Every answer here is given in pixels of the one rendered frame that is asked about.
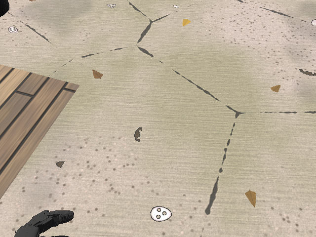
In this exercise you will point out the left robot hand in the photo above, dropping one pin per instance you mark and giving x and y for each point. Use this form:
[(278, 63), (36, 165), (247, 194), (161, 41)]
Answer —
[(43, 221)]

